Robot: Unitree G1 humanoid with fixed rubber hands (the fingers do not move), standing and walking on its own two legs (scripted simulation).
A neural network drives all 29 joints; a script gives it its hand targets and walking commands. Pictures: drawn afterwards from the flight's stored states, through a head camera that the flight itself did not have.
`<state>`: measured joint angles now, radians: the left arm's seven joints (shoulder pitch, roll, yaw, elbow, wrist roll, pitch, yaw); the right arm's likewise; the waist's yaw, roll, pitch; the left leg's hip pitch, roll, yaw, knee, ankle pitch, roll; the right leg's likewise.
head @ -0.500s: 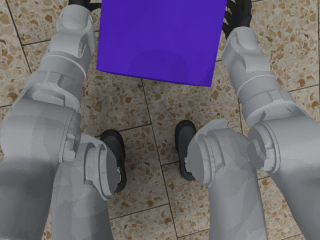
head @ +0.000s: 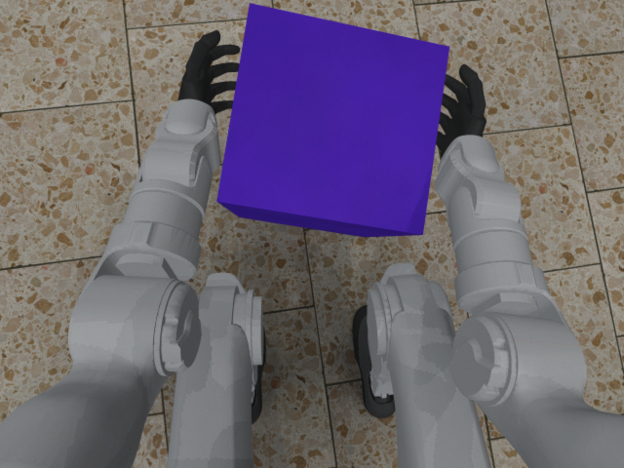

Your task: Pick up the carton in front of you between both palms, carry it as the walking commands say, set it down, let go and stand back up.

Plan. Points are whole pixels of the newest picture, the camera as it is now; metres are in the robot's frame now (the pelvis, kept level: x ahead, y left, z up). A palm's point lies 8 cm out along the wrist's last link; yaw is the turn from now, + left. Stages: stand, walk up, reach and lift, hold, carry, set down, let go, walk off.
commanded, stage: reach and lift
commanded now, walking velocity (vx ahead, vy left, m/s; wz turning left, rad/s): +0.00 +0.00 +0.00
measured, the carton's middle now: (321, 150) +0.49 -0.02 -0.15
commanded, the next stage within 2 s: none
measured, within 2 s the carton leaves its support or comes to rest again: neither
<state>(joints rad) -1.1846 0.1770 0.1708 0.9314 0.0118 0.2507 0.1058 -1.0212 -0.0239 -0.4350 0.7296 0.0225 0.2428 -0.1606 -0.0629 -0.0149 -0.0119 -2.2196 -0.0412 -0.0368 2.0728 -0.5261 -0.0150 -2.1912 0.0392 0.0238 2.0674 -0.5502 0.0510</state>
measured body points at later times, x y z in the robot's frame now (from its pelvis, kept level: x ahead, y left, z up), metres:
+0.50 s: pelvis +0.02 +0.00 +0.13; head +0.24 +0.01 +0.52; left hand +0.50 +0.13 +0.07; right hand +0.47 -0.17 +0.07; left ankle +0.12 +0.12 -0.37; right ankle +0.12 -0.13 -0.37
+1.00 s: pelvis +0.07 +0.00 +0.27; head +0.18 +0.01 +0.71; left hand +0.45 +0.14 +0.23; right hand +0.44 -0.16 +0.24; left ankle +0.12 +0.12 -0.37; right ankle +0.12 -0.13 -0.37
